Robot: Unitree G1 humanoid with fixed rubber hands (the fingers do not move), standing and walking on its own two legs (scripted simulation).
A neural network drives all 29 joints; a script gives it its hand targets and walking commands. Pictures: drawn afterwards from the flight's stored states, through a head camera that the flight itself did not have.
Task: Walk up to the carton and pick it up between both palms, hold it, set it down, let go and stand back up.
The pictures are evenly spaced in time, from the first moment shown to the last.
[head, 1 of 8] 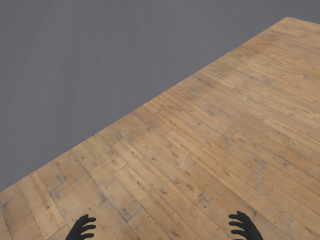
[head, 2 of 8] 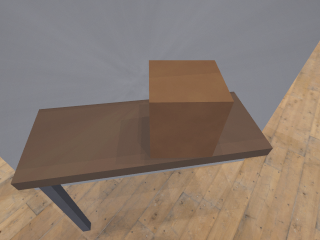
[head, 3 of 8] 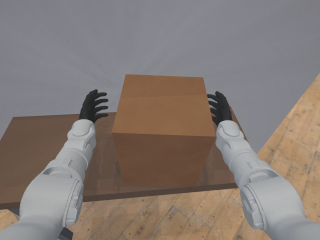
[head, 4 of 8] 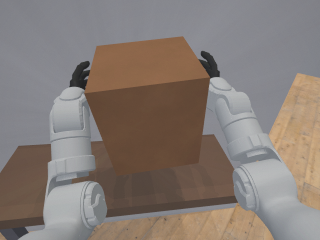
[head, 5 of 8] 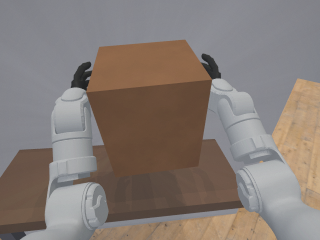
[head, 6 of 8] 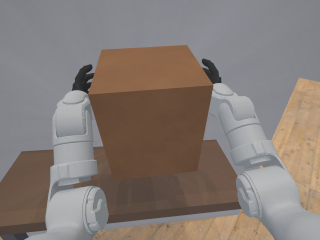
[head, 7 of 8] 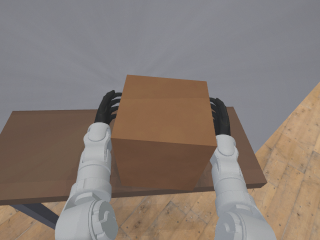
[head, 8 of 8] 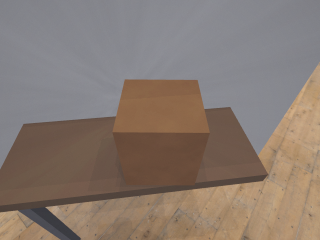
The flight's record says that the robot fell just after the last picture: no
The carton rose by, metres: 0.24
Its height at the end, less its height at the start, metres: +0.00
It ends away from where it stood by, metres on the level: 0.02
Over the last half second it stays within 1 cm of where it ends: yes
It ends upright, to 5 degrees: yes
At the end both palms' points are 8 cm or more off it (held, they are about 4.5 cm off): yes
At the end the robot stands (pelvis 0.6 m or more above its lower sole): yes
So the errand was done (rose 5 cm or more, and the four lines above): yes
